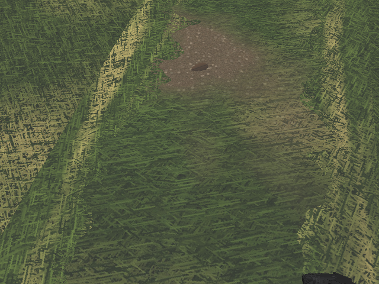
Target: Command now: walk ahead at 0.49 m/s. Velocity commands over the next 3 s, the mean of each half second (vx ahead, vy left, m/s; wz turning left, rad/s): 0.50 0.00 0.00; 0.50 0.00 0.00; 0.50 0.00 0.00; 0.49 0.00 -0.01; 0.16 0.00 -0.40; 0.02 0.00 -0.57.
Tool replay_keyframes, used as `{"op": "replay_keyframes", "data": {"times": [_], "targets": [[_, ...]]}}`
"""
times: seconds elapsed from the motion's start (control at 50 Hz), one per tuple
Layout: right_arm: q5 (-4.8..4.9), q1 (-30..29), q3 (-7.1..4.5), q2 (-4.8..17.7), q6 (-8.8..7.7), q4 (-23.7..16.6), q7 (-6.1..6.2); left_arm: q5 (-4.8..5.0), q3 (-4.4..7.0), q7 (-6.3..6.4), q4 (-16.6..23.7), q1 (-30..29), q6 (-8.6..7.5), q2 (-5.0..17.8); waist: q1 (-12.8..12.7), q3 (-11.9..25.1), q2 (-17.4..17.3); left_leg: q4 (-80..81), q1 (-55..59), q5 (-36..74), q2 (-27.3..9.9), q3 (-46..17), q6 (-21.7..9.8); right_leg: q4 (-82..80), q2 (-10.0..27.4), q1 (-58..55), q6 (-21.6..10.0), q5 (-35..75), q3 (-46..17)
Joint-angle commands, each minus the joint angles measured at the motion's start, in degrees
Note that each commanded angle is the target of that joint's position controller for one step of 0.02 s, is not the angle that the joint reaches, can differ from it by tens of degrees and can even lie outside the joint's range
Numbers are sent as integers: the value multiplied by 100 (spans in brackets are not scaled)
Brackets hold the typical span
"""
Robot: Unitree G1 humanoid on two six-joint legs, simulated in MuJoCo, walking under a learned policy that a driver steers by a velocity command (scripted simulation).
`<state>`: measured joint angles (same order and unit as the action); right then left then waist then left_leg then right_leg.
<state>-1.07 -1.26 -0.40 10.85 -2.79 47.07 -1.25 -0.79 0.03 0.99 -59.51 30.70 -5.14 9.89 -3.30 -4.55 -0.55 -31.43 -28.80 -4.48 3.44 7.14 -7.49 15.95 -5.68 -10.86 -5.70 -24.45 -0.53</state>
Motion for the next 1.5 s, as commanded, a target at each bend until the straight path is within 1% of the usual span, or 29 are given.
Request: {"op": "replay_keyframes", "data": {"times": [0.02,0.04,0.06,0.08,0.12,0.2,0.36,0.48,0.52,0.56,0.58,0.6,0.62,0.64,0.66,0.72,0.8,0.9,1.02,1.08,1.12,1.14,1.16,1.18,1.2,1.24,1.28,1.34,1.5], "targets": [[-124,2888,-440,1242,-68,587,213,7,160,0,414,-398,-41,921,1533,1461,94,450,3584,-850,-914,-1245,-557,3900,1192,1860,-54,5257,-24],[-257,2849,-505,1570,-69,562,180,81,41,-65,447,397,-2,172,855,1855,-1085,667,4827,-972,-2580,-4060,-1415,6159,136,3932,109,-360,177],[35,2553,-487,1284,-44,570,89,-21,191,-55,398,132,20,807,934,1621,-312,1536,4313,-1979,-2490,-4832,-1552,6562,165,4547,-45,-246,-360],[98,1866,-413,1001,-55,467,69,-33,231,-78,611,-425,-4,908,634,656,-195,1897,3380,-2376,-2334,-3952,-1344,6247,528,4779,-91,401,-364],[43,1575,-293,533,-168,515,42,-80,241,-126,646,-787,23,781,339,41,179,2247,2159,-1278,-1862,-2947,-960,5660,837,4316,-51,788,-325],[65,2088,-242,540,-360,893,82,-146,188,-241,664,-816,230,425,71,29,-37,2494,1589,18,-1437,-1859,-707,4908,1075,3976,201,1048,-108],[79,3042,-179,628,-336,1190,103,-45,148,-279,1264,-2807,277,461,585,-151,-244,2504,2414,1314,-1130,-1157,-224,2845,1098,4820,441,2603,374],[-37,3466,-161,699,-286,1390,208,-36,130,-265,1546,-3632,216,511,779,-212,-355,2016,3617,2281,-1478,-1174,-382,1915,830,4909,255,2146,483],[-52,3284,-179,770,-278,1403,242,-35,164,-243,1520,-3403,161,574,554,-135,-390,1611,3713,3216,-1564,-1078,-334,1609,660,4373,65,1684,536],[-28,3081,-202,868,-261,1405,241,-53,278,-157,1115,-2172,86,744,12,465,-383,308,3529,4383,-1432,-895,-175,1151,291,2808,-186,1549,668],[18,2973,-182,835,-269,1345,227,-140,385,-92,787,-1146,26,975,-403,1014,-262,-855,2727,3601,-1236,-741,-69,1027,576,1338,-394,1724,359],[156,3094,-82,464,-290,1097,191,-300,539,-24,656,-223,-5,1556,-565,1857,539,-2804,1106,1180,-746,-422,117,964,2164,-370,-848,1181,-1557],[241,3563,-138,427,-285,1182,163,-164,597,-99,600,-226,88,1636,-330,2411,1336,-4437,-276,-2514,165,-589,227,204,3095,-1033,-1530,1196,-3888],[84,3084,-245,811,-257,1117,183,-1,537,-146,657,-828,127,1326,-119,1501,503,-4624,-789,-2087,-269,-1039,152,26,2775,-292,-1332,909,-3247],[49,2591,-235,699,-284,961,150,33,451,-171,730,-1340,95,995,16,798,294,-4378,-817,-1604,-470,-1027,157,-194,2559,572,-1181,1116,-2478],[-101,2492,-213,350,-118,948,57,-3,287,-142,523,-1492,-26,459,493,234,292,-3537,-99,-1159,-817,-952,291,-611,1877,1910,-669,2128,-1209],[-117,2001,-233,317,28,749,-36,27,318,-125,249,-947,-137,705,558,96,341,-3035,-465,-665,-901,-710,455,-848,1689,1992,-672,2775,-690],[-37,674,-180,321,32,306,-55,27,256,-120,103,-439,-117,673,268,-129,377,-1547,-805,297,-895,-443,594,-950,1488,1732,-526,3286,-324],[-10,-245,-143,370,-13,-9,-34,-46,249,-32,-132,139,-78,749,5,-232,442,-452,-830,285,-680,-305,416,-697,1769,684,-574,3819,-288],[-11,-82,-190,450,-91,-28,-9,-87,280,23,-173,4,-51,839,202,-148,448,-62,-319,-341,-479,-231,175,-149,1893,354,-502,4934,-187],[-30,1118,-299,582,-169,368,71,-67,302,19,-173,-184,-23,922,717,454,398,417,1237,-419,-99,-47,-52,1228,1704,536,-335,6085,37],[-121,2139,-409,832,-229,692,134,-28,273,5,-108,-245,-28,858,1085,1027,237,483,2706,-331,-426,-419,-262,2439,1478,1362,-222,5283,190],[-266,2990,-563,1415,-253,796,190,153,167,-50,118,-17,-39,454,1169,1847,-676,682,4410,-994,-2044,-2573,-778,4489,865,3126,20,2781,561],[-106,2905,-604,1482,-151,814,116,159,255,-69,60,243,-32,569,995,2236,-1164,1489,4767,-1039,-2800,-4615,-1275,5891,104,4273,61,-549,186],[41,2247,-546,1238,-115,729,84,34,335,-58,149,-252,1,809,743,1338,-466,1605,4008,-1338,-2530,-3877,-1095,6093,543,4729,-9,-97,-219],[43,1545,-377,615,-183,649,58,-12,313,-110,288,-836,-12,573,428,336,-67,2055,2524,-841,-2024,-2632,-711,5451,949,4505,8,658,-186],[41,1631,-284,350,-264,815,101,-146,299,-172,241,-704,137,387,165,210,-212,2242,1918,-222,-1646,-1950,-464,5004,1089,4003,127,844,-147],[57,2084,-307,554,-364,1016,123,-154,319,-236,368,-990,264,371,96,151,-219,2387,1889,429,-1509,-1541,-495,4665,1131,4213,263,1173,19],[47,2951,-244,582,-346,1242,146,-47,241,-268,994,-2850,280,363,524,-142,-278,2507,2557,1222,-1321,-1050,-339,2616,1081,4793,439,2442,380]]}}
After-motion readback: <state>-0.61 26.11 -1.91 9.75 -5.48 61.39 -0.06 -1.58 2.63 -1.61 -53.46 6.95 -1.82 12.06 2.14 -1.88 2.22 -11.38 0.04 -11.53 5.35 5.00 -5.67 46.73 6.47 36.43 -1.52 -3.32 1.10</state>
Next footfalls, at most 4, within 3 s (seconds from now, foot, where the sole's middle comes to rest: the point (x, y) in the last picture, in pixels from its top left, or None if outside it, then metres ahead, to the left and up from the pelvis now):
0.02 left None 0.18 0.05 -0.76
0.58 right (244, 270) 0.49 -0.11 -0.76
1.14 left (195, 191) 0.78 0.07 -0.76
1.70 right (237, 132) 1.08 -0.10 -0.76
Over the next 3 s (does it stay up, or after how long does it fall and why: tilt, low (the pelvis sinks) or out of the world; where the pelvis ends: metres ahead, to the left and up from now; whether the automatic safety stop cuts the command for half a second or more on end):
stays up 1.16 -0.03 0.02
